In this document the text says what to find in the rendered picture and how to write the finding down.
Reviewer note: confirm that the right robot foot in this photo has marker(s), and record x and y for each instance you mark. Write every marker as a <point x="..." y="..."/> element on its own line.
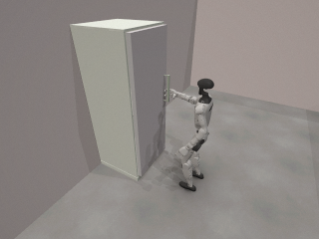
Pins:
<point x="200" y="175"/>

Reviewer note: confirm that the robot right upper arm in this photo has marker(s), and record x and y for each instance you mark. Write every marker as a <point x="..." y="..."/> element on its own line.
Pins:
<point x="194" y="100"/>

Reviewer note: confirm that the fridge door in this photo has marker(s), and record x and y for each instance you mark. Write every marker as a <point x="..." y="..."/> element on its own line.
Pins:
<point x="147" y="50"/>

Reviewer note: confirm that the right robot forearm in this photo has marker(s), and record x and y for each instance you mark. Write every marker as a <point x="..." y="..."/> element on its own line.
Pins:
<point x="183" y="96"/>

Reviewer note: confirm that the left robot forearm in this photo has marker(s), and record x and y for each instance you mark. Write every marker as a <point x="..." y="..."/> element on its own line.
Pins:
<point x="198" y="137"/>

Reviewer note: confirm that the robot left upper arm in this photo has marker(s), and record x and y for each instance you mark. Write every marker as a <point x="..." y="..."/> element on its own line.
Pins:
<point x="200" y="113"/>

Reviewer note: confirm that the robot left hand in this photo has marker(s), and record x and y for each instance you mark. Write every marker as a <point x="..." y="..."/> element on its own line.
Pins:
<point x="184" y="151"/>

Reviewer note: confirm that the robot right thigh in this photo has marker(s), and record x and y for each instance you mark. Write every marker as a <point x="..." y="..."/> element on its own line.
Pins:
<point x="196" y="153"/>

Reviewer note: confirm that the robot right hand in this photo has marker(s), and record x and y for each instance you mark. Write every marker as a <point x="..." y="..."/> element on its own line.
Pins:
<point x="172" y="93"/>

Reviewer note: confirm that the handle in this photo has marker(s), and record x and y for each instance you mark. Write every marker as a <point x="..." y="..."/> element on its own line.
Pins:
<point x="167" y="88"/>

